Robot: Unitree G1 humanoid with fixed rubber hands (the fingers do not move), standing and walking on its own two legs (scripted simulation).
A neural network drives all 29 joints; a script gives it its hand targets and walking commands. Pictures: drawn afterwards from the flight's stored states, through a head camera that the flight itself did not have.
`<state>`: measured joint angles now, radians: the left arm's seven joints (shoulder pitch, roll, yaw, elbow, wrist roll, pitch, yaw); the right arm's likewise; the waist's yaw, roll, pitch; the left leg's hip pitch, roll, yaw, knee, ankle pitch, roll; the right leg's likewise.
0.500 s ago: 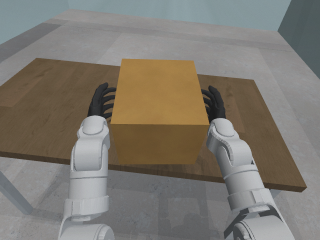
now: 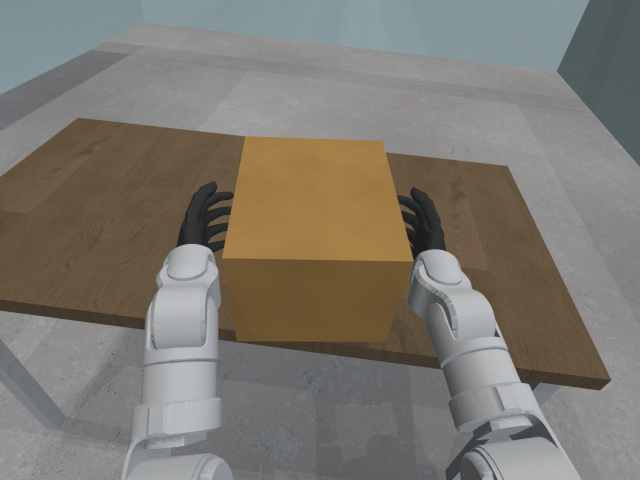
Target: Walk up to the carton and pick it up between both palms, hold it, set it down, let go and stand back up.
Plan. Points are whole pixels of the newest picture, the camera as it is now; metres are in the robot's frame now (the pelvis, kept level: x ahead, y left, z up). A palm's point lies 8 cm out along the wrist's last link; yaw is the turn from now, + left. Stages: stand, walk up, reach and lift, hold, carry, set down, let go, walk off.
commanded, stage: hold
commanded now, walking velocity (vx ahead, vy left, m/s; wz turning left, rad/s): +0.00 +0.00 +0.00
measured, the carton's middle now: (313, 236) +0.39 +0.01 +0.14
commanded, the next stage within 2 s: none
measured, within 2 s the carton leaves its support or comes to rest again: neither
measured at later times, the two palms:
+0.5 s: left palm (199, 247) +0.35 +0.15 +0.16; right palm (428, 250) +0.36 -0.13 +0.15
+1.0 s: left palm (201, 241) +0.35 +0.15 +0.16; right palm (431, 247) +0.36 -0.13 +0.16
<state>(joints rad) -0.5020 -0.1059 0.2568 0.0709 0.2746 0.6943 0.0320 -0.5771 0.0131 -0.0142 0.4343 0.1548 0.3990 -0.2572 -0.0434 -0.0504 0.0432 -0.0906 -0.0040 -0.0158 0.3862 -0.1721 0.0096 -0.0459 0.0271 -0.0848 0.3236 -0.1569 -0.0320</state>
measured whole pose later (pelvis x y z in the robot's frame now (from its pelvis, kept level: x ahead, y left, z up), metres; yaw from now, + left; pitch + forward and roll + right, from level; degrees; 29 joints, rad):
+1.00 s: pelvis +0.00 +0.00 +0.00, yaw +0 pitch -6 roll -1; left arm -0.48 -0.09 0.21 0.01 0.25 0.68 0.05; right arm -0.55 -0.02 0.02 0.35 0.18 0.38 -0.27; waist -0.05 -0.03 0.04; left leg -0.12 0.00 -0.02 0.40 -0.18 0.01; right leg -0.06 0.03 -0.08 0.31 -0.15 -0.03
